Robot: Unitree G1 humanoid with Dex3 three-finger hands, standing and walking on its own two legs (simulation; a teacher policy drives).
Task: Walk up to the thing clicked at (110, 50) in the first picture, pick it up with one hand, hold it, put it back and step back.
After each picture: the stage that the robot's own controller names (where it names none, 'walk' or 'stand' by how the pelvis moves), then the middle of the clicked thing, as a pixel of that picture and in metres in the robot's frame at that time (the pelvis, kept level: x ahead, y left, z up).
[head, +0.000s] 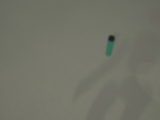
stand; (109, 46) +1.29 -0.29 -0.65
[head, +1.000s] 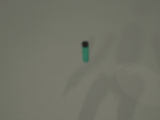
walk; (85, 52) +1.19 +0.07 -0.63
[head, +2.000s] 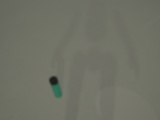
walk; (56, 87) +0.72 +0.29 -0.65
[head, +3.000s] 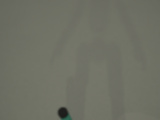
walk; (66, 118) +0.45 +0.24 -0.64
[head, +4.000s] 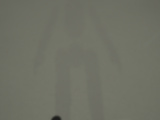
stand; out of the picture +0.41 +0.18 -0.64
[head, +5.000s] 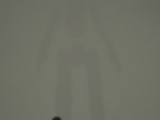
stand; out of the picture +0.41 +0.18 -0.65
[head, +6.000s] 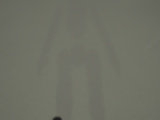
stand; out of the picture +0.43 +0.18 -0.66
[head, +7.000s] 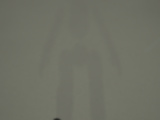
stand; out of the picture +0.41 +0.19 -0.66
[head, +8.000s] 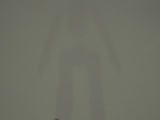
stand; out of the picture +0.41 +0.18 -0.66
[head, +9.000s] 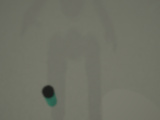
go down; (50, 97) +0.43 +0.19 -0.53
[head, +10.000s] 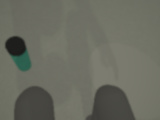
go down; (20, 56) +0.48 +0.25 -0.27
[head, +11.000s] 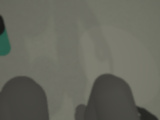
close in; out of the picture +0.47 +0.27 -0.21
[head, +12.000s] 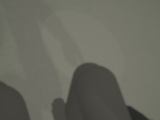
close; out of the picture +0.45 +0.31 -0.16
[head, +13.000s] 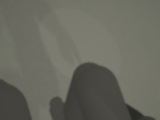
lift; out of the picture +0.43 +0.30 -0.16
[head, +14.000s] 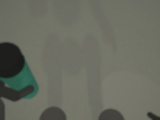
lift; (19, 77) +0.34 +0.20 +0.03
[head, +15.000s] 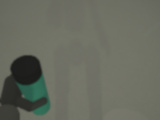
hold; (34, 90) +0.31 +0.17 +0.04
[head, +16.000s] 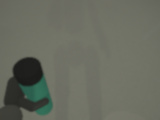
hold; (37, 90) +0.31 +0.16 +0.03
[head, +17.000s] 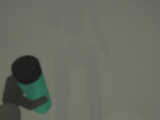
hold; (35, 89) +0.31 +0.17 +0.04
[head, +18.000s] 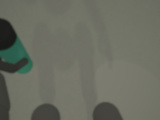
crouch; (13, 52) +0.43 +0.21 -0.03
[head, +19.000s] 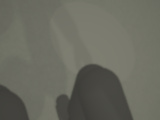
lower; out of the picture +0.45 +0.31 -0.17
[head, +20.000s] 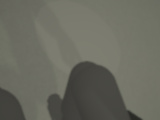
lower; out of the picture +0.44 +0.33 -0.16
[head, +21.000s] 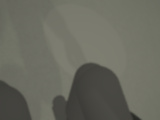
lower; out of the picture +0.44 +0.32 -0.16
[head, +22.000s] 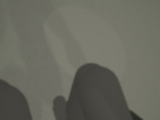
lower; out of the picture +0.42 +0.32 -0.16
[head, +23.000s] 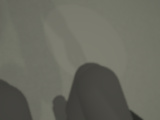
rest; out of the picture +0.43 +0.32 -0.16
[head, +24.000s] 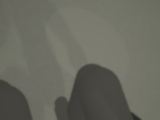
open; out of the picture +0.43 +0.32 -0.16
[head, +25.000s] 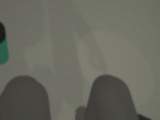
stand; out of the picture +0.44 +0.29 -0.20
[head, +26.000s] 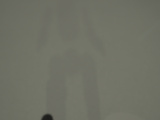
stand; out of the picture +0.40 +0.19 -0.58
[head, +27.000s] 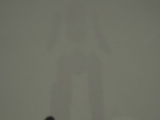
stand; out of the picture +0.41 +0.21 -0.60
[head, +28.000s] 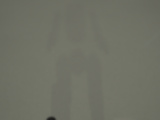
stand; out of the picture +0.41 +0.20 -0.60
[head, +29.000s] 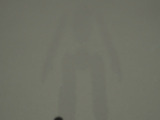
stand; out of the picture +0.43 +0.19 -0.65
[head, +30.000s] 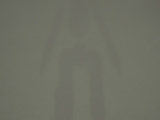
stand; out of the picture +0.40 +0.20 -0.66
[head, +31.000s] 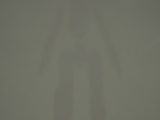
stand; out of the picture +0.40 +0.21 -0.66
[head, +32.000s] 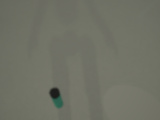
walk; (56, 98) +0.51 +0.20 -0.63
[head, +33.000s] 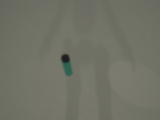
walk; (67, 65) +0.82 +0.20 -0.64
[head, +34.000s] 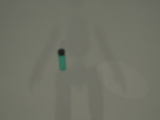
stand; (62, 60) +1.06 +0.19 -0.64
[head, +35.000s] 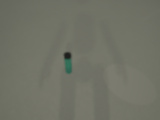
stand; (68, 63) +1.02 +0.17 -0.66
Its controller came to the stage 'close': yes
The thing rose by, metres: 0.67
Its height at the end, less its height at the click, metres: +0.00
